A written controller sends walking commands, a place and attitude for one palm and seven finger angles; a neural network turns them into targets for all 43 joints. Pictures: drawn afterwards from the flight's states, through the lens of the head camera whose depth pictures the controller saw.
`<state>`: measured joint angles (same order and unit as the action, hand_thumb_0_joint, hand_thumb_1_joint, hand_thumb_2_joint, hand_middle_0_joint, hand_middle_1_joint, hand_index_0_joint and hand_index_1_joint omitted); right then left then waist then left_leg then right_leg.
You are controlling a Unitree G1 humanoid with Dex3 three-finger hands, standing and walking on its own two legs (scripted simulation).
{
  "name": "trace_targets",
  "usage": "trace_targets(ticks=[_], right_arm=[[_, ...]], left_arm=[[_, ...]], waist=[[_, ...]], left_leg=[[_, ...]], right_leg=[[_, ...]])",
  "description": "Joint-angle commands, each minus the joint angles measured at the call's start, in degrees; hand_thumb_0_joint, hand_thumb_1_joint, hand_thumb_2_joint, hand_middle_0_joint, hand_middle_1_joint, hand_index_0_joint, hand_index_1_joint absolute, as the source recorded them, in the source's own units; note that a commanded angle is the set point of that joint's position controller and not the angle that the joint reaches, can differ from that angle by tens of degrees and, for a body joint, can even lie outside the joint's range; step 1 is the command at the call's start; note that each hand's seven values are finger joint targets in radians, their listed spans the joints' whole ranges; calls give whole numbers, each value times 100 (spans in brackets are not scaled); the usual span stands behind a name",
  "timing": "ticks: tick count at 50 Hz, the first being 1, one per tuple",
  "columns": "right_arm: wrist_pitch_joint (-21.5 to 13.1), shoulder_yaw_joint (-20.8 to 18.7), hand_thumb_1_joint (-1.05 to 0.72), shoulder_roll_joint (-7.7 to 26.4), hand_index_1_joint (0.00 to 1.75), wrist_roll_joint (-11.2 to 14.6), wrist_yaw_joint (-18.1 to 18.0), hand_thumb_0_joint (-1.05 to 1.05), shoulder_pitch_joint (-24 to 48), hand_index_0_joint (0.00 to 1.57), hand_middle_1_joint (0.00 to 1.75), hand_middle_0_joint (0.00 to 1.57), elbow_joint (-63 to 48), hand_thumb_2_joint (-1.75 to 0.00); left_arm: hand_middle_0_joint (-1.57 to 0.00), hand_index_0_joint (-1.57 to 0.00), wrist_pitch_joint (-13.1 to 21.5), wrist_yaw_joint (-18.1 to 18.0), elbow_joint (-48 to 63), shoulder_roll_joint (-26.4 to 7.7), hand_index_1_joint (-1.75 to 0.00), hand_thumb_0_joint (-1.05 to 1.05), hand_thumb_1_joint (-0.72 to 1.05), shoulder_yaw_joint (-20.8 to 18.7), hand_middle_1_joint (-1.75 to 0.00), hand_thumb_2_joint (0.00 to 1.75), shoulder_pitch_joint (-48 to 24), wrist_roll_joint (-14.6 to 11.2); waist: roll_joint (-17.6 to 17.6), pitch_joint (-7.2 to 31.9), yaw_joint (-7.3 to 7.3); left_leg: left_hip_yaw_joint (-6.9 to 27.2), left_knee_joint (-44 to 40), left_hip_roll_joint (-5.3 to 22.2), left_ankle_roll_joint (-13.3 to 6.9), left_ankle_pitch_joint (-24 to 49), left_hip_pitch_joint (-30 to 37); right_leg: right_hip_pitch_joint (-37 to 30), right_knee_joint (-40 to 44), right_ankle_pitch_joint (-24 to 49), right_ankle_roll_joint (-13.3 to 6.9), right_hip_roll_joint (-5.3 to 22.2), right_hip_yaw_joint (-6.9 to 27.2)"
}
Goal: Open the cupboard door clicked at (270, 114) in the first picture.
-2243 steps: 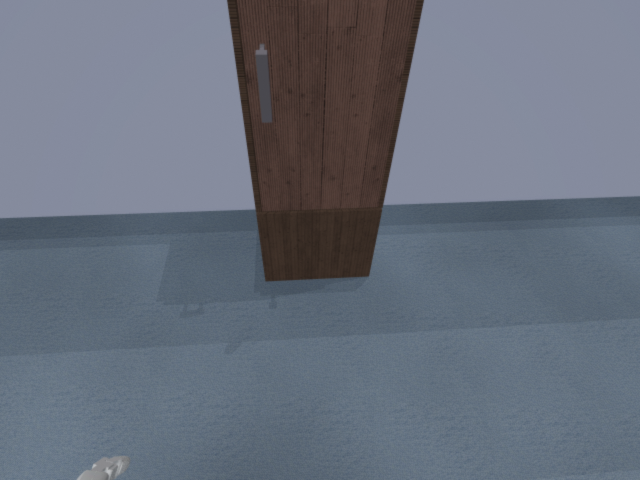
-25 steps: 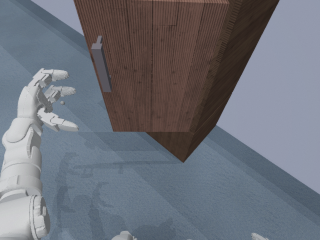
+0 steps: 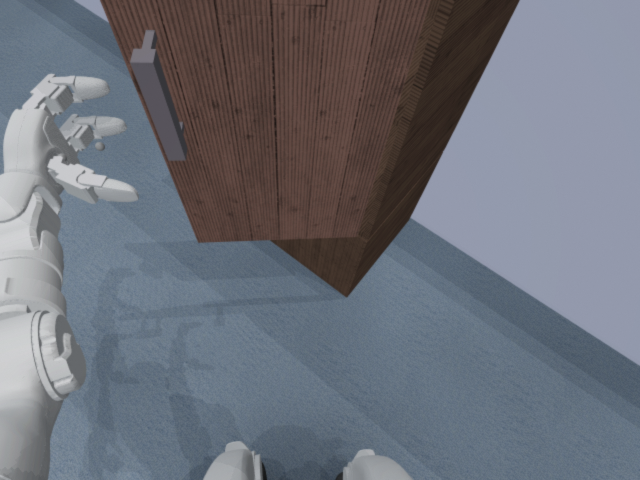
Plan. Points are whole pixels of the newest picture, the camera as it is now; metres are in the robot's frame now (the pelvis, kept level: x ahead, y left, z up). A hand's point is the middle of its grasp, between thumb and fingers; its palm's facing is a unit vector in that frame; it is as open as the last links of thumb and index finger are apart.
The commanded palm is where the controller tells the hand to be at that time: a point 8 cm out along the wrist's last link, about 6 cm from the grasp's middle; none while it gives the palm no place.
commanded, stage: move the hooked fingers beside the handle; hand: left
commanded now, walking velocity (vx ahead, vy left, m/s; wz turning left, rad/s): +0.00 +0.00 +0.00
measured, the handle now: (165, 100) +0.58 +0.17 +0.10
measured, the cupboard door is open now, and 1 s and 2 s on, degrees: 43 43 43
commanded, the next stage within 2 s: slide the fingers in behind the handle in 1.84 s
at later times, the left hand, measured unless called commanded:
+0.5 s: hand (101, 118) +0.54 +0.24 +0.10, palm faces -0.01 -1.00 +0.00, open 14.0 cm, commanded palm +0.51 +0.29 +0.10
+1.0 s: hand (95, 132) +0.52 +0.24 +0.10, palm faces +0.03 -1.00 +0.00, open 14.0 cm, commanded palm +0.50 +0.29 +0.10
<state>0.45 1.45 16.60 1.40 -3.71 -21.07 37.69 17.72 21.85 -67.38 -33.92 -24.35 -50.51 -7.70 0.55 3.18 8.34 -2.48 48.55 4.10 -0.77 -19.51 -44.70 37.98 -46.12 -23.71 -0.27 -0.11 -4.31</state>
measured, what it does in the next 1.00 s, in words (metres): stands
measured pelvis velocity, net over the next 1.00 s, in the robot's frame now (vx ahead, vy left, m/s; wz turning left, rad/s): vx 0.01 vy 0.01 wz -0.01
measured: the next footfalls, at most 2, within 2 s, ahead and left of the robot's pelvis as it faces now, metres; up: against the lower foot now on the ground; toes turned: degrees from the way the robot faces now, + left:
none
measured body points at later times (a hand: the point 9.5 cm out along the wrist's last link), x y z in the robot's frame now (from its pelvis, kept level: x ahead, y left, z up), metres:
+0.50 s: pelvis +0.01 +0.00 -0.01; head +0.15 +0.02 +0.42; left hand +0.53 +0.29 +0.10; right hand -0.04 -0.27 -0.10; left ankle +0.03 +0.11 -0.70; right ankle -0.02 -0.12 -0.70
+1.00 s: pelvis +0.01 +0.01 -0.01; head +0.13 +0.03 +0.43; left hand +0.51 +0.30 +0.10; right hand +0.02 -0.26 -0.11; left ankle +0.03 +0.11 -0.70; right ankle -0.02 -0.12 -0.70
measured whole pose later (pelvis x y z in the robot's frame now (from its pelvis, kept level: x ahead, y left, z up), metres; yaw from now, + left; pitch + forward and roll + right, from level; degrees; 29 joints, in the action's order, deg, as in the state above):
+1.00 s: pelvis +0.01 +0.01 -0.01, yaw -1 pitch +19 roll -4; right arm 4.6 2.2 15.6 0.6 -2.3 -22.1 35.0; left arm 18.1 20.7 -70.8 -37.5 -25.9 -54.5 -5.7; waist 0.9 4.4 9.8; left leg -2.1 52.2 4.8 -1.1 -21.8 -49.3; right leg 41.7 -47.8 -24.8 0.2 -0.9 -4.2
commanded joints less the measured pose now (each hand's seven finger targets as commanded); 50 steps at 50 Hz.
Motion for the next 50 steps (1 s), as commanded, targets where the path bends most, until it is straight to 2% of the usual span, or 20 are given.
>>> trace_targets(ticks=[1, 2, 3, 6, 10, 11, 15, 19, 22, 23, 26, 29, 32, 35, 38, 43, 46, 47, 48, 50], right_arm=[[-43, -320, -90, 1061, 30, -24, -41, 0, -941, 20, 30, 20, -330, -90], [-14, -317, -90, 1065, 30, -36, -42, 0, -1002, 20, 30, 20, -336, -90], [22, -320, -90, 1072, 30, -32, -39, 0, -1027, 20, 30, 20, -383, -90], [99, -310, -90, 1033, 30, -39, 1, 0, -1075, 20, 30, 20, -429, -90], [213, -313, -90, 1114, 30, -21, -23, 0, -1219, 20, 30, 20, -456, -90], [223, -300, -90, 1111, 30, -10, -33, 0, -1228, 20, 30, 20, -450, -90], [247, -297, -90, 1133, 30, -58, -49, 0, -1397, 20, 30, 20, -389, -90], [284, -334, -90, 1109, 30, -110, 2, 0, -1508, 20, 30, 20, -368, -90], [346, -354, -90, 1102, 30, -128, 40, 0, -1557, 20, 30, 20, -404, -90], [362, -355, -90, 1098, 30, -116, 55, 0, -1496, 20, 30, 20, -429, -90], [411, -384, -90, 1091, 30, -123, 76, 0, -1493, 20, 30, 20, -458, -90], [422, -417, -90, 1051, 30, -133, 121, 0, -1441, 20, 30, 20, -487, -90], [412, -413, -90, 1004, 30, -144, 161, 0, -1379, 20, 30, 20, -462, -90], [449, -414, -90, 1055, 30, -112, 150, 0, -1355, 20, 30, 20, -447, -90], [463, -375, -90, 1006, 30, -82, 145, 0, -1222, 20, 30, 20, -499, -90], [452, -344, -90, 1068, 30, -77, 96, 0, -1191, 20, 30, 20, -533, -90], [396, -335, -90, 1071, 30, -69, 62, 0, -1146, 20, 30, 20, -505, -90], [369, -325, -90, 1056, 30, -92, 51, 0, -1173, 20, 30, 20, -464, -90], [346, -357, -90, 1060, 30, -104, 55, 0, -1180, 20, 30, 20, -439, -90], [317, -358, -90, 1049, 30, -123, 67, 0, -1181, 20, 30, 20, -388, -90]], left_arm=[[-30, -30, 381, -94, 970, -2110, -120, 0, -50, -447, -120, 30, -2775, -7], [-30, -30, 371, -108, 916, -2257, -120, 0, -50, -582, -120, 30, -2785, -5], [-30, -30, 377, -96, 957, -2441, -120, 0, -50, -656, -120, 30, -2781, 80], [-30, -30, 318, -64, 845, -2255, -120, 0, -50, -437, -120, 30, -2694, 190], [-30, -30, 181, 37, 476, -2648, -120, 0, -50, -676, -120, 30, -2729, 143], [-30, -30, 145, 74, 441, -2518, -120, 0, -50, -481, -120, 30, -2934, 158], [-30, -30, 200, 116, 506, -2746, -120, 0, -50, -575, -120, 30, -3213, 220], [-30, -30, 280, 211, 659, -2525, -120, 0, -50, -538, -120, 30, -2988, 146], [-30, -30, 218, 253, 732, -2378, -120, 0, -50, -561, -120, 30, -2687, 75], [-30, -30, 192, 255, 814, -2292, -120, 0, -50, -468, -120, 30, -2760, 70], [-30, -30, 175, 128, 1038, -2290, -120, 0, -50, -530, -120, 30, -2706, 90], [-30, -30, 339, -51, 1520, -2256, -120, 0, -50, -618, -120, 30, -2741, 80], [-30, -30, 449, -187, 1741, -1900, -120, 0, -50, -440, -120, 30, -2832, 42], [-30, -30, 303, -226, 1201, -2164, -120, 0, -50, -658, -120, 30, -2500, 83], [-30, -30, 189, -177, 946, -1773, -120, 0, -50, -288, -120, 30, -2451, 143], [-30, -30, 256, -134, 802, -1931, -120, 0, -50, -360, -120, 30, -2643, 63], [-30, -30, 385, -81, 847, -1929, -120, 0, -50, -267, -120, 30, -3067, 61], [-30, -30, 480, -86, 1039, -1846, -120, 0, -50, -176, -120, 30, -3330, 53], [-30, -30, 565, -92, 1223, -1936, -120, 0, -50, -264, -120, 30, -3397, 78], [-30, -30, 639, -106, 1304, -1941, -120, 0, -50, -307, -120, 30, -3328, 69]], waist=[[612, 2596, 72], [476, 2642, 67], [655, 2818, 6], [923, 2733, 45], [471, 2464, 149], [461, 2327, 269], [843, 2621, 284], [1130, 3046, 203], [1070, 3145, 121], [1203, 3074, 141], [1018, 2984, 134], [1334, 3228, 51], [1416, 3102, 99], [883, 2852, 77], [1021, 2534, 129], [559, 2382, 232], [667, 2388, 321], [903, 2508, 354], [1194, 2861, 287], [1334, 3106, 227]], left_leg=[[466, -225, -229, -161, 1678, 2243], [440, -178, -238, -187, 1753, 2133], [422, -161, -238, -171, 1898, 2145], [371, -109, -236, -157, 1920, 2151], [315, -89, -226, -214, 1662, 1665], [311, -107, -230, -224, 1557, 1590], [379, 19, -200, -207, 1805, 1849], [428, 97, -161, -158, 2347, 2357], [443, 93, -161, -160, 2646, 2481], [432, 79, -150, -147, 2589, 2517], [469, 50, -135, -155, 2588, 2507], [502, 87, -123, -116, 2938, 2891], [561, 90, -101, -98, 3126, 3111], [521, 24, -123, -120, 2771, 2673], [461, 5, -147, -119, 2623, 2569], [466, -3, -154, -153, 2154, 2248], [505, 20, -161, -148, 1800, 2191], [553, 42, -153, -138, 1947, 2405], [595, 79, -133, -98, 2067, 2693], [645, 126, -116, -72, 2254, 2907]], right_leg=[[-128, 497, 1781, 12, -244, 281], [-265, 460, 1924, 11, -261, 290], [-329, 413, 2086, 18, -253, 306], [-155, 425, 2083, 17, -266, 297], [-301, 507, 2101, 62, -302, 361], [-222, 537, 2030, 73, -296, 362], [36, 458, 2012, 40, -322, 339], [160, 354, 2251, 7, -361, 252], [80, 319, 2432, -19, -389, 197], [191, 353, 2368, -2, -386, 193], [188, 354, 2327, 1, -398, 154], [220, 322, 2410, -26, -418, 147], [368, 317, 2357, -54, -439, 98], [123, 342, 2379, -21, -419, 112], [273, 372, 2305, -15, -386, 122], [249, 380, 2103, 1, -381, 160], [397, 373, 1780, 2, -364, 182], [486, 332, 1786, -26, -362, 173], [578, 301, 1745, -30, -358, 174], [608, 278, 1766, -54, -366, 167]])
